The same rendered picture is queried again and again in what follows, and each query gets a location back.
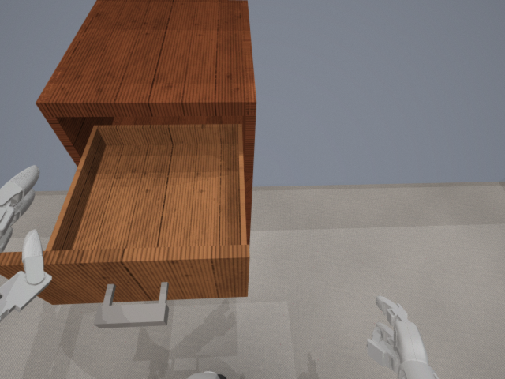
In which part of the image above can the robot right hand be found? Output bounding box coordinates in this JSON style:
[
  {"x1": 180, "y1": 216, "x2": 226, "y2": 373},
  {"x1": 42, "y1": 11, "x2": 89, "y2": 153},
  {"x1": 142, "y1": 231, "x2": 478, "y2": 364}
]
[{"x1": 367, "y1": 295, "x2": 428, "y2": 373}]

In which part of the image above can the drawer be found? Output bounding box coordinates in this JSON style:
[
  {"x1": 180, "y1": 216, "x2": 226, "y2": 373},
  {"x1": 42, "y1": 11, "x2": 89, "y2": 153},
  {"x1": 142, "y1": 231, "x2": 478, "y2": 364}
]
[{"x1": 0, "y1": 124, "x2": 250, "y2": 305}]

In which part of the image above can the cabinet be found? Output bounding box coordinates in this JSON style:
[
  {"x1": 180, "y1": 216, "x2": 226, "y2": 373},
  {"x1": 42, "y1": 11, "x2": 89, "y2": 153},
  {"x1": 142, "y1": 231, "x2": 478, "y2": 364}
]
[{"x1": 36, "y1": 0, "x2": 256, "y2": 245}]

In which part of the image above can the handle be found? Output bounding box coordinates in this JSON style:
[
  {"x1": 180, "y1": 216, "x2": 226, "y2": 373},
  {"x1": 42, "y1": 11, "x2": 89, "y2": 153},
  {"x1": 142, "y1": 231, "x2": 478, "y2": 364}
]
[{"x1": 94, "y1": 282, "x2": 169, "y2": 328}]

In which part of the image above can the right robot forearm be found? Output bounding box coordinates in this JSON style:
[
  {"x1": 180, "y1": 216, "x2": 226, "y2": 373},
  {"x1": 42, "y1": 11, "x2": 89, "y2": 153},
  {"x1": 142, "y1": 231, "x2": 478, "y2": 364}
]
[{"x1": 398, "y1": 361, "x2": 439, "y2": 379}]

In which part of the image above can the robot left hand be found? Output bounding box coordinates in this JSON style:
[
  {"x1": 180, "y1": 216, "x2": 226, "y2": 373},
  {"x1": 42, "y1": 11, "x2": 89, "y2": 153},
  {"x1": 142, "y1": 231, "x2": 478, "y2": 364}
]
[{"x1": 0, "y1": 165, "x2": 52, "y2": 321}]

